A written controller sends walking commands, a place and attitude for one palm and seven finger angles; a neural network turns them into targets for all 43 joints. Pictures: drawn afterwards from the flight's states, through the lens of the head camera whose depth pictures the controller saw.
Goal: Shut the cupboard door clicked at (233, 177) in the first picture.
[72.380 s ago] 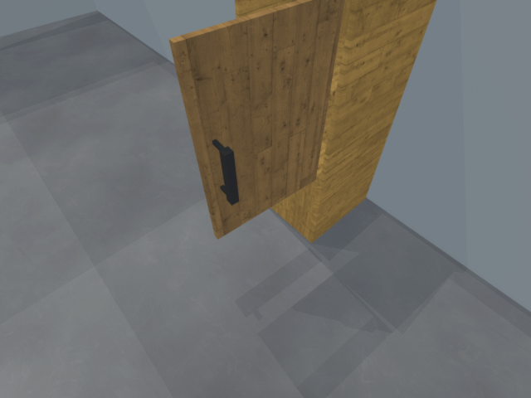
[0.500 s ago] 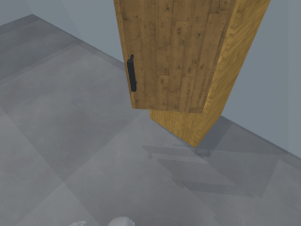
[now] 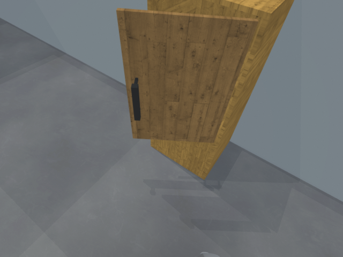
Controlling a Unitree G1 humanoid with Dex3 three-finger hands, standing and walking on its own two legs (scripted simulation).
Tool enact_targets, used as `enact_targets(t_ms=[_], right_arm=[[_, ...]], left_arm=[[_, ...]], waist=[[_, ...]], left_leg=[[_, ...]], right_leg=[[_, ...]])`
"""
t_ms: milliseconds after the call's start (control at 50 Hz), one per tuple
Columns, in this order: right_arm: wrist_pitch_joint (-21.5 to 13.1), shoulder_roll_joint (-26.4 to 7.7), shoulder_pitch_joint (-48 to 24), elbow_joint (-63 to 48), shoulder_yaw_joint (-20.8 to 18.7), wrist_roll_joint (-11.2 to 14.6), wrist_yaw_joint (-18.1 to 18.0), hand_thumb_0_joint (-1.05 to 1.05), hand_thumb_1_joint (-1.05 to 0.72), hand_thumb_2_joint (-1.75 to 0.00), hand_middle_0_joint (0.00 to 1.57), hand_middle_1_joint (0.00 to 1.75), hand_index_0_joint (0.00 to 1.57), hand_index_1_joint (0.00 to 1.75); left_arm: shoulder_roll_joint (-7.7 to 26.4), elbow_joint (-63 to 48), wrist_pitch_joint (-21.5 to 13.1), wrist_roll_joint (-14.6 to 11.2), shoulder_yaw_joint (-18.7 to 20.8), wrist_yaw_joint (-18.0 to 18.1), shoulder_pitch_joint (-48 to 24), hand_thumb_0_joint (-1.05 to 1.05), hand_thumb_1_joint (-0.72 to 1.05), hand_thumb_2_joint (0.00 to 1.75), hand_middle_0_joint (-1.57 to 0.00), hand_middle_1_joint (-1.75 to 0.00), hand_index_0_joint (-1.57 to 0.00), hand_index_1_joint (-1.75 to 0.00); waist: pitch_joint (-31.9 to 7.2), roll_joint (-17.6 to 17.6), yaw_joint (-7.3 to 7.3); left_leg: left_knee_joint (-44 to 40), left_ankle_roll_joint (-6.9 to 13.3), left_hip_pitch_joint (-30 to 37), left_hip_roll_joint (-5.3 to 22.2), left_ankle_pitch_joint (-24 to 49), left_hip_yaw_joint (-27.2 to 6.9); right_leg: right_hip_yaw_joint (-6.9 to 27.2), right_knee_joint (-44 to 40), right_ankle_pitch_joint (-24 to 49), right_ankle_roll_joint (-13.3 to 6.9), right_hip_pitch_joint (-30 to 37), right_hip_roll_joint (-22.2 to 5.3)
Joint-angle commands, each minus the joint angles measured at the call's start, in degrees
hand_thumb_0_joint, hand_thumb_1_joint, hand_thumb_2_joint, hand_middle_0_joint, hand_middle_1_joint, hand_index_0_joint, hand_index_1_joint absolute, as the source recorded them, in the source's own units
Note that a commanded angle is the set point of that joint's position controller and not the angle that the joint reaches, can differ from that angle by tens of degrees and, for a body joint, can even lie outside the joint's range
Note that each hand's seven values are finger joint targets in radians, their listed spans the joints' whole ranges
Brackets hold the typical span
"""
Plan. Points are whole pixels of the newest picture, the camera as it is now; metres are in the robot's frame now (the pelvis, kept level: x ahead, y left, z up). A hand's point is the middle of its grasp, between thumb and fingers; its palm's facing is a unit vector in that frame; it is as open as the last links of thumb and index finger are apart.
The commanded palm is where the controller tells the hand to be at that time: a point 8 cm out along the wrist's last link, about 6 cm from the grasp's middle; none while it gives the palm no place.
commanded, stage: take the last steps up to it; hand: left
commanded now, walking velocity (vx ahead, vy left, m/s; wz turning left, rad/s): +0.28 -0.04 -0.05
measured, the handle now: (137, 99) +0.66 +0.16 -0.07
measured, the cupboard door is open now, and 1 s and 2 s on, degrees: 34 34 34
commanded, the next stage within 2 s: come to a stop and stand still in 0.36 s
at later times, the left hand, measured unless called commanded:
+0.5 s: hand out of the picture +0.16 +0.11 -0.18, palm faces +0.06 -0.98 -0.17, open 7.3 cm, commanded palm none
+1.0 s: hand (124, 238) +0.20 +0.13 -0.18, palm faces +0.02 -0.94 -0.33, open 7.4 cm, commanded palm none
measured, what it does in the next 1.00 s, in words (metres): walks ahead: right foot, then left foot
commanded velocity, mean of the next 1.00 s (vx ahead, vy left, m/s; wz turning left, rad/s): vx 0.03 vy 0.00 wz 0.01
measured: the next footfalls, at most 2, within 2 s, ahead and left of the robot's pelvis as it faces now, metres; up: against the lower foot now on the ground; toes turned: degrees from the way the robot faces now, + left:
right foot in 0.16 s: +0.14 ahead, -0.14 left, +0.00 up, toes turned -7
left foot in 0.58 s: +0.30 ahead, +0.06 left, +0.00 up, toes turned +5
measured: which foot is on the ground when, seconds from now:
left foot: down 0.00-0.18, up 0.20-0.56, down 0.58-0.94, up 0.96-1.00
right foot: up 0.00-0.14, down 0.16-0.70, up 0.72-0.92, down 0.94-1.00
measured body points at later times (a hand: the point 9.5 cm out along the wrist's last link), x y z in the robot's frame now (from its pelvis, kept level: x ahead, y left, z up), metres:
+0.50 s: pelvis +0.15 -0.06 -0.01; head +0.17 -0.05 +0.44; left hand +0.15 +0.16 -0.17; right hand +0.21 -0.29 -0.16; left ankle +0.22 +0.07 -0.71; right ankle +0.10 -0.13 -0.75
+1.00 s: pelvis +0.15 -0.09 -0.02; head +0.18 -0.11 +0.43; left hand +0.20 +0.18 -0.16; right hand +0.20 -0.33 -0.19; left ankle +0.24 +0.05 -0.74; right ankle +0.13 -0.20 -0.75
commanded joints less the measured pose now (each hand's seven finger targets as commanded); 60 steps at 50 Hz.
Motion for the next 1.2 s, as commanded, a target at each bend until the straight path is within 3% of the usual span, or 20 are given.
enact_targets(t_ms=[0,80,120,160,180,220,280,480,520,560,620,760,820,880,900,920,940,960,1040,1180], right_arm=[[-0.88,-9.18,6.24,0.27,-2.28,-0.39,-0.24,0.0,-0.9,-0.9,0.2,0.3,0.2,0.3],[-0.41,-9.9,4.38,1.19,-2.55,-0.43,-0.04,0.0,-0.9,-0.9,0.2,0.3,0.2,0.3],[-0.54,-8.92,2.46,1.31,-2.33,0.5,0.36,0.0,-0.9,-0.9,0.2,0.3,0.2,0.3],[-0.9,-5.29,0.77,-1.5,-1.68,1.35,0.86,0.0,-0.9,-0.9,0.2,0.3,0.2,0.3],[-0.48,-6.98,-1.04,-1.46,-2.36,0.95,0.93,0.0,-0.9,-0.9,0.2,0.3,0.2,0.3],[0.03,-5.49,-2.51,-0.41,-2.55,0.68,0.95,0.0,-0.9,-0.9,0.2,0.3,0.2,0.3],[1.05,-2.15,-0.91,0.77,-1.99,0.09,1.18,0.0,-0.9,-0.9,0.2,0.3,0.2,0.3],[0.79,-2.25,-9.5,-1.99,-0.8,0.68,1.23,0.0,-0.9,-0.9,0.2,0.3,0.2,0.3],[0.51,-3.49,-6.09,-0.52,-0.57,0.58,0.92,0.0,-0.9,-0.9,0.2,0.3,0.2,0.3],[0.09,-8.67,-3.32,0.21,-1.14,0.62,-0.14,0.0,-0.9,-0.9,0.2,0.3,0.2,0.3],[1.89,-10.16,-8.71,-1.01,-1.53,1.16,-1.41,0.0,-0.9,-0.9,0.2,0.3,0.2,0.3],[3.61,-14.27,-8.97,-3.52,-4.22,0.3,-2.37,0.0,-0.9,-0.9,0.2,0.3,0.2,0.3],[3.59,-14.09,-12.64,-5.28,-4.41,-0.02,-1.92,0.0,-0.9,-0.9,0.2,0.3,0.2,0.3],[4.24,-12.88,-16.24,-6.25,-4.28,0.18,-0.79,0.0,-0.9,-0.9,0.2,0.3,0.2,0.3],[4.66,-10.29,-16.23,-6.38,-3.93,0.52,-0.19,0.0,-0.9,-0.9,0.2,0.3,0.2,0.3],[5.27,-6.32,-16.71,-7.23,-3.33,0.95,0.63,0.0,-0.9,-0.9,0.2,0.3,0.2,0.3],[5.7,-6.98,-18.59,-8.24,-3.33,0.73,1.34,0.0,-0.9,-0.9,0.2,0.3,0.2,0.3],[5.71,-7.27,-17.38,-7.85,-3.5,0.36,1.95,0.0,-0.9,-0.9,0.2,0.3,0.2,0.3],[4.68,-7.26,-11.09,-3.45,-3.11,0.1,2.27,0.0,-0.9,-0.9,0.2,0.3,0.2,0.3],[2.97,-7.38,-11.98,-4.91,-2.23,0.98,1.18,0.0,-0.9,-0.9,0.2,0.3,0.2,0.3]], left_arm=[[-0.09,-5.61,-2.6,-0.21,-1.07,-0.5,-8.58,0.0,0.9,0.9,-0.2,-0.3,-0.2,-0.3],[0.16,-4.02,-3.07,-0.37,-0.68,-0.29,-5.76,0.0,0.9,0.9,-0.2,-0.3,-0.2,-0.3],[3.39,0.06,-4.02,-0.28,0.4,0.19,5.73,0.0,0.9,0.9,-0.2,-0.3,-0.2,-0.3],[11.63,3.92,-4.93,-0.52,2.26,1.46,17.69,0.0,0.9,0.9,-0.2,-0.3,-0.2,-0.3],[10.48,3.46,-4.69,-1.1,1.65,1.83,15.0,0.0,0.9,0.9,-0.2,-0.3,-0.2,-0.3],[5.67,1.54,-4.68,-0.91,0.58,2.47,6.67,0.0,0.9,0.9,-0.2,-0.3,-0.2,-0.3],[0.43,0.82,-5.78,-0.69,-1.01,2.62,3.48,0.0,0.9,0.9,-0.2,-0.3,-0.2,-0.3],[1.29,3.47,-5.95,-0.7,-1.85,3.18,5.19,0.0,0.9,0.9,-0.2,-0.3,-0.2,-0.3],[0.96,3.9,-5.09,-1.02,-2.23,3.73,4.74,0.0,0.9,0.9,-0.2,-0.3,-0.2,-0.3],[-1.11,4.34,-3.9,-1.64,-2.87,4.65,9.31,0.0,0.9,0.9,-0.2,-0.3,-0.2,-0.3],[-0.3,4.37,-1.6,-0.88,-2.73,4.85,10.18,0.0,0.9,0.9,-0.2,-0.3,-0.2,-0.3],[1.62,-1.11,0.56,-0.92,-0.62,3.9,5.63,0.0,0.9,0.9,-0.2,-0.3,-0.2,-0.3],[0.49,-2.31,0.56,-0.87,-0.46,3.44,5.9,0.0,0.9,0.9,-0.2,-0.3,-0.2,-0.3],[0.36,-1.16,0.52,-0.46,-0.17,3.15,11.24,0.0,0.9,0.9,-0.2,-0.3,-0.2,-0.3],[2.42,-0.47,0.05,0.07,-0.02,3.17,12.98,0.0,0.9,0.9,-0.2,-0.3,-0.2,-0.3],[6.5,-1.16,-0.51,0.73,0.25,3.28,10.7,0.0,0.9,0.9,-0.2,-0.3,-0.2,-0.3],[8.67,-3.49,-0.52,0.52,-0.21,3.39,4.52,0.0,0.9,0.9,-0.2,-0.3,-0.2,-0.3],[9.6,-5.23,-0.58,0.67,-0.61,3.35,-0.8,0.0,0.9,0.9,-0.2,-0.3,-0.2,-0.3],[7.34,-4.45,-2.21,-0.14,-0.83,2.92,-1.92,0.0,0.9,0.9,-0.2,-0.3,-0.2,-0.3],[8.94,-0.8,-3.18,-0.11,0.44,3.92,7.0,0.0,0.9,0.9,-0.2,-0.3,-0.2,-0.3]], waist=[[5.46,10.06,-2.61],[4.93,9.63,-0.65],[-1.06,2.68,5.08],[-6.43,-16.59,8.19],[-2.26,-9.55,7.34],[3.23,-7.66,3.82],[3.93,-1.63,-0.11],[2.23,-3.21,0.55],[0.66,-0.34,-0.97],[-5.24,7.88,-0.13],[0.97,12.66,1.08],[-10.07,9.3,-0.51],[-11.92,6.92,0.82],[-9.13,6.53,4.05],[-6.31,-0.65,4.81],[-1.93,-13.33,4.03],[3.16,-14.62,3.91],[5.38,-9.9,1.7],[8.7,-6.02,0.53],[-2.33,-6.31,5.28]], left_leg=[[-6.66,7.74,3.01,14.1,13.4,-8.84],[-2.79,6.96,-1.8,14.1,11.81,-7.61],[10.43,3.84,-9.04,9.41,13.46,-3.16],[39.8,0.17,-28.4,-1.56,-20.39,1.4],[46.96,0.7,-30.93,0.43,-18.43,-4.03],[49.69,0.47,-30.62,3.73,-9.77,-6.64],[44.0,-1.17,-24.68,4.54,-3.81,-5.45],[17.25,-2.39,-17.46,1.82,2.87,-3.02],[8.54,-1.87,-6.89,1.15,20.5,-4.19],[11.48,3.39,4.5,11.59,54.71,-12.53],[7.57,6.86,-3.08,14.48,49.24,-14.89],[5.38,13.5,3.73,21.16,48.69,-18.76],[5.39,11.62,-0.1,18.8,38.62,-15.97],[4.54,6.13,-15.03,12.93,7.16,-11.35],[8.27,2.68,-21.67,6.88,-6.16,-8.22],[17.23,-1.87,-26.02,-0.38,-14.51,-3.71],[26.42,-2.2,-22.49,-0.57,-15.23,-5.18],[31.99,-1.94,-19.58,-0.6,-13.73,-6.31],[33.79,-2.09,-22.16,0.13,-4.55,-6.1],[20.75,-3.73,-23.34,-1.05,-11.03,-5.27]], right_leg=[[-3.16,-11.81,-1.4,-0.21,-3.65,-0.75],[-5.38,-20.61,-0.52,-1.5,7.74,1.11],[-2.75,-28.5,3.69,-3.22,27.16,0.76],[27.67,-40.38,-2.12,-12.76,40.8,-21.3],[26.58,-42.6,-4.24,-13.74,35.5,-21.21],[20.69,-43.58,-3.24,-12.3,25.1,-18.08],[6.25,-42.77,17.33,-10.3,18.03,-13.14],[1.17,-36.15,36.47,-9.27,23.32,-10.9],[-0.82,-30.35,33.47,-5.39,19.9,-7.36],[-1.68,-26.71,11.9,-0.69,14.7,-3.09],[-2.19,-27.31,-2.66,0.2,15.21,-1.59],[2.74,0.05,-20.98,0.04,5.69,0.96],[1.88,-4.12,-16.9,0.31,8.46,0.88],[-2.08,-21.82,-3.64,0.08,22.54,1.21],[2.0,-30.6,-4.11,-0.91,25.82,-0.94],[16.87,-41.64,-18.06,-4.99,19.33,-12.34],[23.44,-49.24,-30.31,-9.19,6.48,-19.36],[21.32,-49.94,-31.07,-9.91,-0.24,-19.0],[13.2,-44.71,-11.75,-7.22,7.69,-13.13],[12.03,-32.63,35.3,-11.32,33.91,-17.21]])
